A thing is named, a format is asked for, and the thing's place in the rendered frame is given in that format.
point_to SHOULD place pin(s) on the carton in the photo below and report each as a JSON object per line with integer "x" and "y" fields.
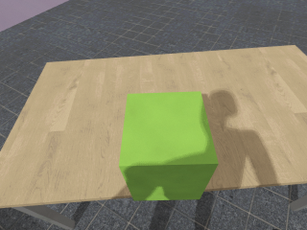
{"x": 167, "y": 150}

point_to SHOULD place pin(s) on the table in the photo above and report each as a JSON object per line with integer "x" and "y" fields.
{"x": 66, "y": 143}

